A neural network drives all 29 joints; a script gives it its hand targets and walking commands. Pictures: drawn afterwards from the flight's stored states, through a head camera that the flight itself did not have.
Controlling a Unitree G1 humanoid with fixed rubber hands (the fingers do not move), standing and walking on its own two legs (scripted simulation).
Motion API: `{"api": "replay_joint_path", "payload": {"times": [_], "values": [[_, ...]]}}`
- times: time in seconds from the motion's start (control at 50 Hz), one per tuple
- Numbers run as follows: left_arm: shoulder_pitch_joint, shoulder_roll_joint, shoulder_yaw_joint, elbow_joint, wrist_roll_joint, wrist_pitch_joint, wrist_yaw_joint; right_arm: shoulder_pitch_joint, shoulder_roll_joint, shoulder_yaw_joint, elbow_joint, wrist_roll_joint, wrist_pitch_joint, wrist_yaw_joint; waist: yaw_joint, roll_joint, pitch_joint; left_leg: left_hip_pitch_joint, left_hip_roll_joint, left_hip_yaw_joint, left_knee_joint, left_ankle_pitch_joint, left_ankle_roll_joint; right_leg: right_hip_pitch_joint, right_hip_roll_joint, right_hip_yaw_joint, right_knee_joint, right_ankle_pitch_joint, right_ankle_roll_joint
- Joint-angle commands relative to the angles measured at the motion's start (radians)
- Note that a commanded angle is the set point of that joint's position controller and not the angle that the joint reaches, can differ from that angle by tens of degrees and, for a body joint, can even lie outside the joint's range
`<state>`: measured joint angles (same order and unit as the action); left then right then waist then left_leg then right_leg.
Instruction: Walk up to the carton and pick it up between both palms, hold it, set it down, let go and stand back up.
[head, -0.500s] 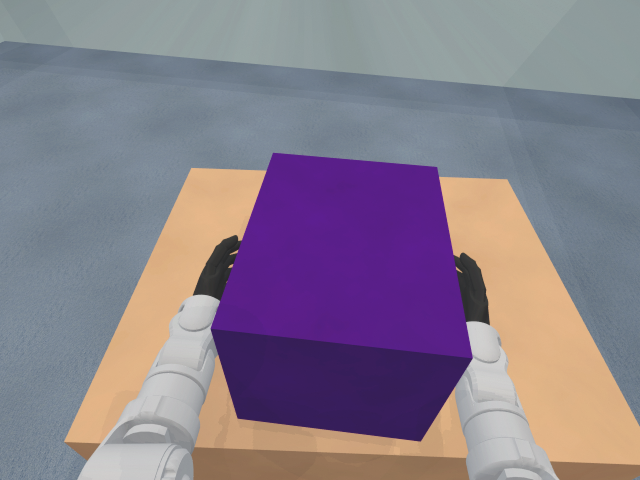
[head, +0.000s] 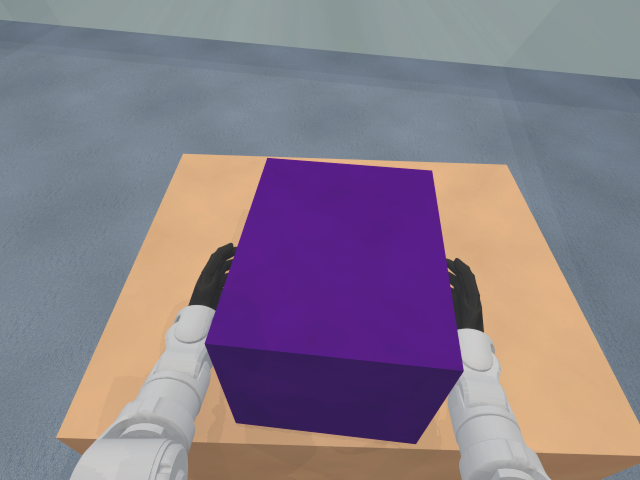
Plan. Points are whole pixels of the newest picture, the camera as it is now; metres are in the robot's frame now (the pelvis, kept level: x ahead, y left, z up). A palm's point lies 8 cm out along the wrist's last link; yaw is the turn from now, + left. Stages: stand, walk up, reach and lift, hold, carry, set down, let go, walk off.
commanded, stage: set down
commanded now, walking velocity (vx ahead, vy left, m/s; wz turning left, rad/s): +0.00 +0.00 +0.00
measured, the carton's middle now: (337, 292) +0.38 -0.08 +0.01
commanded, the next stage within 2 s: none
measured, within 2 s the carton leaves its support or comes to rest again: rests again in 0.36 s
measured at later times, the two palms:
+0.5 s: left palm (217, 311) +0.38 +0.09 +0.01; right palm (464, 333) +0.29 -0.24 +0.01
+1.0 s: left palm (174, 337) +0.36 +0.15 -0.01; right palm (495, 354) +0.26 -0.27 +0.00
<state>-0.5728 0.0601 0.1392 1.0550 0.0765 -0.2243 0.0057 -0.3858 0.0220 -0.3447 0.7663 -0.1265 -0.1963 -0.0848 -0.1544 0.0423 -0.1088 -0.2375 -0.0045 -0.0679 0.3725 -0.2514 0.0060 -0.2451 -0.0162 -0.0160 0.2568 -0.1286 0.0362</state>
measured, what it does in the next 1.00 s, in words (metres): stands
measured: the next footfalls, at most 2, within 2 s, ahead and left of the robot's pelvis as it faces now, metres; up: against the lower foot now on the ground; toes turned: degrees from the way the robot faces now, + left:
none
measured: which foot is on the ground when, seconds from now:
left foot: down 0.00-1.00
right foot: down 0.00-1.00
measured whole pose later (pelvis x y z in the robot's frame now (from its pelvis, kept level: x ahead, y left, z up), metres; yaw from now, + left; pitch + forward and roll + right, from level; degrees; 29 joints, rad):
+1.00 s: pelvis -0.05 +0.00 -0.02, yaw -3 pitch +14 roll -2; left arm -0.64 0.27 -0.13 1.15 -0.28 -0.24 0.00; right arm -0.48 -0.23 -0.01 1.04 0.35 -0.30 -0.08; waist -0.11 0.01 -0.17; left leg -0.57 0.02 -0.04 0.64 -0.31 0.00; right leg -0.58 0.01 0.01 0.48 -0.15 0.03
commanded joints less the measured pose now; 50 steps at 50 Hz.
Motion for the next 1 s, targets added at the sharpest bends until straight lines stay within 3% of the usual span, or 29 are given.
{"api": "replay_joint_path", "payload": {"times": [0.0, 0.28, 0.42, 0.46, 0.52, 0.58, 0.62, 0.66, 0.72, 0.8, 0.88, 0.94, 0.98], "values": [[-0.687, -0.635, -0.282, -0.225, 0.038, -0.134, -0.114, -0.689, 0.544, 0.419, -0.157, -0.047, -0.1, 0.139, -0.024, -0.006, -0.544, 0.127, -0.03, 0.035, 0.004, 0.446, -0.088, 0.275, 0.054, -0.041, 0.08, 0.488, -0.015], [-0.683, -0.607, -0.267, -0.126, 0.038, -0.226, -0.098, -0.675, 0.521, 0.386, -0.072, -0.083, -0.171, 0.151, -0.026, -0.006, -0.571, 0.087, -0.026, 0.038, 0.031, 0.424, -0.087, 0.223, 0.051, -0.046, 0.1, 0.472, -0.02], [-0.68, -0.559, -0.258, -0.093, 0.035, -0.278, -0.085, -0.649, 0.507, 0.389, -0.038, -0.092, -0.207, 0.152, -0.029, -0.005, -0.623, 0.051, -0.029, 0.039, 0.061, 0.456, -0.09, 0.232, 0.049, -0.041, 0.129, 0.542, -0.015], [-0.683, -0.482, -0.234, -0.059, 0.034, -0.285, -0.078, -0.636, 0.433, 0.36, 0.004, -0.092, -0.213, 0.145, -0.038, 0.0, -0.611, 0.038, -0.03, 0.042, 0.063, 0.442, -0.092, 0.232, 0.047, -0.038, 0.133, 0.543, -0.016], [-0.651, -0.237, -0.137, -0.009, 0.021, -0.282, -0.044, -0.594, 0.188, 0.252, 0.084, -0.074, -0.219, 0.101, -0.046, -0.011, -0.602, 0.034, -0.028, 0.05, 0.083, 0.463, -0.099, 0.249, 0.049, -0.023, 0.147, 0.592, -0.016], [-0.637, 0.127, -0.031, 0.041, -0.037, -0.26, 0.021, -0.553, -0.173, 0.141, 0.185, 0.013, -0.235, 0.032, -0.035, -0.004, -0.611, -0.019, -0.01, 0.06, 0.117, 0.475, -0.113, 0.26, 0.059, -0.006, 0.171, 0.621, -0.022], [-0.654, 0.286, -0.022, 0.02, -0.121, -0.24, 0.074, -0.56, -0.343, 0.117, 0.208, 0.115, -0.24, -0.014, -0.023, 0.01, -0.639, -0.055, 0.004, 0.064, 0.15, 0.499, -0.119, 0.224, 0.071, -0.005, 0.199, 0.605, -0.02], [-0.683, 0.285, -0.099, 0.017, -0.207, -0.222, 0.095, -0.617, -0.354, 0.166, 0.182, 0.22, -0.246, -0.021, -0.012, 0.028, -0.692, -0.098, 0.007, 0.072, 0.187, 0.516, -0.127, 0.175, 0.075, -0.011, 0.234, 0.589, -0.024], [-0.651, 0.273, -0.203, 0.081, -0.307, -0.19, 0.084, -0.634, -0.348, 0.263, 0.152, 0.342, -0.218, -0.02, -0.011, 0.006, -0.71, -0.137, 0.004, 0.071, 0.233, 0.498, -0.123, 0.12, 0.075, -0.012, 0.266, 0.575, -0.02], [-0.516, 0.255, -0.245, 0.071, -0.337, -0.118, 0.03, -0.52, -0.377, 0.365, 0.173, 0.462, -0.193, -0.008, 0.027, 0.03, -0.697, -0.038, 0.0, 0.046, 0.262, 0.522, -0.124, 0.027, 0.076, -0.024, 0.276, 0.506, -0.024], [-0.474, 0.283, -0.246, -0.058, -0.333, -0.066, -0.006, -0.47, -0.434, 0.331, 0.137, 0.504, -0.195, 0.001, 0.034, 0.09, -0.654, 0.073, 0.002, 0.031, 0.24, 0.518, -0.134, -0.077, 0.08, -0.044, 0.234, 0.369, -0.044], [-0.545, 0.35, -0.25, -0.129, -0.373, -0.064, -0.005, -0.541, -0.453, 0.284, 0.038, 0.473, -0.169, 0.009, 0.042, 0.073, -0.617, -0.003, 0.004, 0.043, 0.197, 0.325, -0.12, -0.1, 0.072, -0.041, 0.221, 0.214, -0.047], [-0.537, 0.379, -0.257, -0.208, -0.405, -0.074, 0.0, -0.524, -0.445, 0.277, -0.043, 0.445, -0.148, 0.016, 0.051, 0.051, -0.624, -0.069, 0.009, 0.051, 0.172, 0.215, -0.103, -0.059, 0.066, -0.037, 0.236, 0.183, -0.041]]}}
